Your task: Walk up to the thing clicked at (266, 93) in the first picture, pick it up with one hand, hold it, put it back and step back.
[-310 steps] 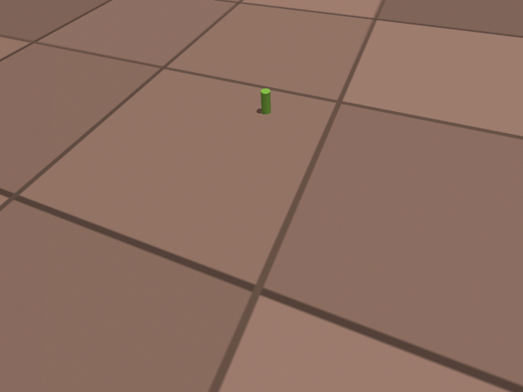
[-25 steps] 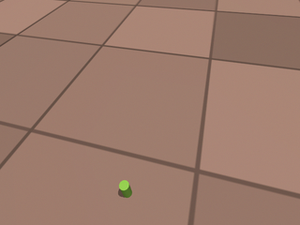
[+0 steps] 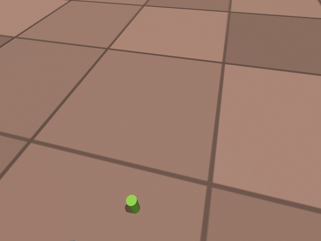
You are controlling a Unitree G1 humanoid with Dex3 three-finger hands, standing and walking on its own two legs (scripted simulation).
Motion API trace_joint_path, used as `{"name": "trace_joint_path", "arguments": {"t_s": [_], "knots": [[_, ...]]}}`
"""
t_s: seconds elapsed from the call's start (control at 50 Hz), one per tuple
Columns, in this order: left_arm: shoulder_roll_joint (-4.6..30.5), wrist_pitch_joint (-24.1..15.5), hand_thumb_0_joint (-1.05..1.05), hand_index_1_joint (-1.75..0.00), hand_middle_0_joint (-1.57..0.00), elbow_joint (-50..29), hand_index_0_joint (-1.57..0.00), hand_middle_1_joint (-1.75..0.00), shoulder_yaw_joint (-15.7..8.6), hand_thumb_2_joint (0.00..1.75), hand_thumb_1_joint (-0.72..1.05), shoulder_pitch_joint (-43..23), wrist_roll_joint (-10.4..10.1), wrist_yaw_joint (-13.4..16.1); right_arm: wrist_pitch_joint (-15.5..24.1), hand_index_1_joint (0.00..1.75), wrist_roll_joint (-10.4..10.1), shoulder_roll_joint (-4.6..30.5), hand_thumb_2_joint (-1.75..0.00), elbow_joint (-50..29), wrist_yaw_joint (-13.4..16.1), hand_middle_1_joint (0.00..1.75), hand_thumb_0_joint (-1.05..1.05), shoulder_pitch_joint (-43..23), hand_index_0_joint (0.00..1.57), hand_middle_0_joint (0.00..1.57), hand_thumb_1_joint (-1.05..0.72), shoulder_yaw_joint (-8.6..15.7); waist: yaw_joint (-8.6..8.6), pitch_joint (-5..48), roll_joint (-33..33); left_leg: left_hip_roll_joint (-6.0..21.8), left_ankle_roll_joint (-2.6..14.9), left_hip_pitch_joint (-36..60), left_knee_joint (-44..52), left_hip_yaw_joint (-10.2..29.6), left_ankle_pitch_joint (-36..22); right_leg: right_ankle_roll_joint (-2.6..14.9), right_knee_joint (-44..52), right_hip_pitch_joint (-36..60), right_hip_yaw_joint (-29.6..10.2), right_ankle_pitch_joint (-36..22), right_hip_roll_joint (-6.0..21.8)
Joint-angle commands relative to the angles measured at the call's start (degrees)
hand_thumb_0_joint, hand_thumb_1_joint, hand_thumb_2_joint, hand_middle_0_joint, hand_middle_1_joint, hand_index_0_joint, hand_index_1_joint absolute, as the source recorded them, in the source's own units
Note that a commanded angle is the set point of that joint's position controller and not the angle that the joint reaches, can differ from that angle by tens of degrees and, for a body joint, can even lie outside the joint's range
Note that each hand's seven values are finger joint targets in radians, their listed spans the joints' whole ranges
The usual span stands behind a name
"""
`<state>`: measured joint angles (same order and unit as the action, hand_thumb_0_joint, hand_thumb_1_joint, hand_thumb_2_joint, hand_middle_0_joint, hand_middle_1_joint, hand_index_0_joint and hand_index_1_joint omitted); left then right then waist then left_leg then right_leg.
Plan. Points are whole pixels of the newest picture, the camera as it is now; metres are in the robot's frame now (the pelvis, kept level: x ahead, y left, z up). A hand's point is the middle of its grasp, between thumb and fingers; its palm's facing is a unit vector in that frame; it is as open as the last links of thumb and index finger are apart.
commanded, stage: stand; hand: left
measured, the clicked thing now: (133, 204) +0.41 +0.21 -0.71
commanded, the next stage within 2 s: none
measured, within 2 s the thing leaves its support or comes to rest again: neither
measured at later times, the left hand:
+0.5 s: hand out of the picture +0.08 +0.25 -0.15, palm faces -0.02 -0.94 -0.35, open 7.4 cm
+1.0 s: hand out of the picture +0.07 +0.24 -0.15, palm faces -0.02 -0.94 -0.35, open 7.4 cm
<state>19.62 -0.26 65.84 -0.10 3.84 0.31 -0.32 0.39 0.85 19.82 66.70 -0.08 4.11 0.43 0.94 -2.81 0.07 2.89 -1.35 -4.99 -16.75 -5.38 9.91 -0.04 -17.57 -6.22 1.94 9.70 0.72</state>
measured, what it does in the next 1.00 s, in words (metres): stands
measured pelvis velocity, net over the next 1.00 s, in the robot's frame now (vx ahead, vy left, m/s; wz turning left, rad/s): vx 0.00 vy -0.01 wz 0.01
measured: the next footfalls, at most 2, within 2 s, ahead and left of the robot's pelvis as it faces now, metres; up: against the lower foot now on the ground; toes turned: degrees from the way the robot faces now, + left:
none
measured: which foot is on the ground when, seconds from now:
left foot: down 0.00-1.00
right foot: down 0.00-1.00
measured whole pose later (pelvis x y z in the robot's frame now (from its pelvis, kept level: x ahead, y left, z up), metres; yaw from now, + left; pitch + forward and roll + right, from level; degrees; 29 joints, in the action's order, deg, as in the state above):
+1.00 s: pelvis +0.00 -0.01 +0.00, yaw +1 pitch -2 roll +0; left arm 20.2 -0.4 65.4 0.5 5.8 0.3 -0.2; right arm 0.2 1.0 20.1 66.1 -0.3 6.1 -0.1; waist 0.7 -2.4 0.6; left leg 3.7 -2.2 -4.9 -16.7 -4.4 9.7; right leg 0.9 -17.4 -5.8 2.9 9.8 -0.1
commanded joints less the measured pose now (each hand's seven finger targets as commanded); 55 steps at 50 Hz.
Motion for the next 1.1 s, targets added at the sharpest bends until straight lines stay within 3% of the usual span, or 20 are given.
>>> {"name": "trace_joint_path", "arguments": {"t_s": [0.0, 0.64, 0.92, 1.08], "knots": [[12.4, -1.6, 0.0, -0.3, -0.2, -3.4, -0.2, -0.3, -2.3, 0.9, 0.9, -2.3, 0.0, 0.9, 1.4, 0.3, -0.2, 11.7, -0.9, -3.4, 0.5, 0.3, 0.0, -2.7, 0.2, 0.2, -0.9, 2.0, -0.39, 6.9, 0.1, 7.0, 1.36, 2.9, 1.8, 5.8, -11.1, 0.89, 2.0, 1.1, -5.4, -12.5, 7.7], [13.1, -1.6, 0.0, -0.3, -0.2, -3.6, -0.2, -0.3, -2.1, 0.9, 0.9, -1.0, 0.0, 0.8, 1.3, 0.3, -0.2, 11.9, -0.9, -3.7, 0.3, 0.3, 0.0, -1.4, 0.2, 0.2, -0.9, 1.6, -0.66, 4.5, -0.3, 6.6, 1.36, 1.8, 2.5, 6.2, -5.6, 1.14, 3.5, -0.8, -5.9, -7.1, 7.5], [13.1, -1.7, 0.0, -0.3, -0.2, -3.7, -0.2, -0.3, -1.9, 0.9, 0.9, -0.5, 0.0, 0.9, 1.2, 0.3, 0.0, 12.0, -0.9, -3.9, 0.2, 0.3, 0.0, -0.2, 0.2, 0.2, -0.9, 1.6, -0.58, 4.2, -0.2, 6.4, 1.45, 0.9, 2.2, 6.2, -5.0, 1.22, 3.9, -0.3, -6.2, -6.7, 7.6], [12.9, -1.8, 0.0, -0.3, -0.2, -3.8, -0.2, -0.3, -1.9, 0.9, 0.9, 0.0, 0.0, 0.9, 1.2, 0.3, -0.1, 12.0, -0.9, -4.2, 0.3, 0.3, 0.0, -0.1, 0.2, 0.2, -0.9, 1.6, -0.67, 5.1, -0.3, 6.6, 1.53, 2.0, 1.6, 6.2, -7.4, 1.19, 3.2, 0.1, -5.7, -10.1, 7.6]]}}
